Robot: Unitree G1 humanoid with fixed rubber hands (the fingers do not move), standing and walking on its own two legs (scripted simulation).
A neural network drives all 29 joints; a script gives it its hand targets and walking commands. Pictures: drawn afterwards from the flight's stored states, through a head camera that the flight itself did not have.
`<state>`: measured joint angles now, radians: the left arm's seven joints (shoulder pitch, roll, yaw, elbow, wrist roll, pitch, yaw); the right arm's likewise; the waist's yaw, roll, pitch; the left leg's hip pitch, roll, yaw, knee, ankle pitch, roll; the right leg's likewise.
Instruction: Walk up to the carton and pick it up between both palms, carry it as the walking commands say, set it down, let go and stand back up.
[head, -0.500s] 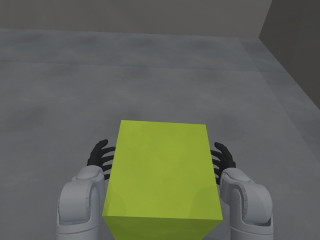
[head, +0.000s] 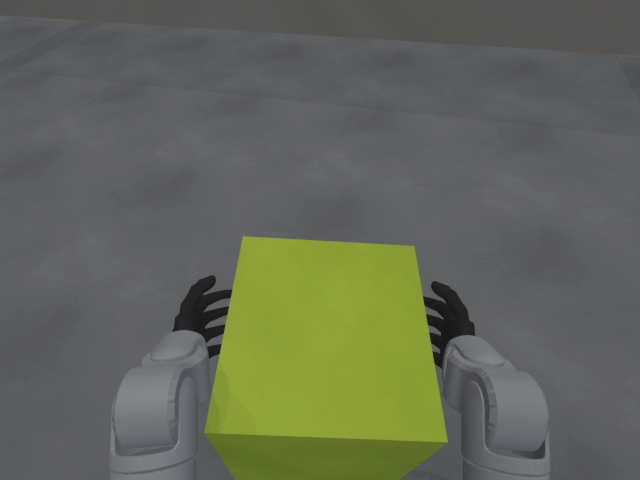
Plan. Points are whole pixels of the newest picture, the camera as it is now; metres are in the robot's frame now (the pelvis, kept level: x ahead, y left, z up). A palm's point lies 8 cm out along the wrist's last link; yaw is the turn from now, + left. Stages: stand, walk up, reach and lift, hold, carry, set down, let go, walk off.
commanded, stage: carry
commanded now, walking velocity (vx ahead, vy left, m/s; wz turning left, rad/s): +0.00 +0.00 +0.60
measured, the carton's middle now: (320, 370) +0.28 +0.00 +0.01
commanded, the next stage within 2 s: none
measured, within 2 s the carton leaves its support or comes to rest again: neither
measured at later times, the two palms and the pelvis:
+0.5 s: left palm out of the picture +0.14 +0.27 +0.07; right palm (320, 376) +0.24 +0.00 +0.08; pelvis -0.05 +0.04 -0.01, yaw +19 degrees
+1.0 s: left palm out of the picture +0.06 +0.28 +0.10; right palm (287, 410) +0.21 +0.03 +0.08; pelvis -0.10 +0.01 +0.01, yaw +33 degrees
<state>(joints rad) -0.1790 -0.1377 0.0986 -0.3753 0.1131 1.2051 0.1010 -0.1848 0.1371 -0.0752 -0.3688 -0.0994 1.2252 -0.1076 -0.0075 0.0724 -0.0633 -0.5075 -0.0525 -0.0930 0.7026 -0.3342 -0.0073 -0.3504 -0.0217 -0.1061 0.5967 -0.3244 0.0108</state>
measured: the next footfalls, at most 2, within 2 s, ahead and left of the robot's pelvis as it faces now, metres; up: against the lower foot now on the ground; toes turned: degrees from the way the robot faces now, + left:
left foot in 0.42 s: -0.02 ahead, +0.15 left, +0.00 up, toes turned +23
right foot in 1.00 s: -0.03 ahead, -0.08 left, +0.00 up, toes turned +28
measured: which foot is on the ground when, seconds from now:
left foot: up 0.00-0.40, down 0.42-1.00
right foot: down 0.00-0.42, up 0.44-0.98, down 1.00-1.00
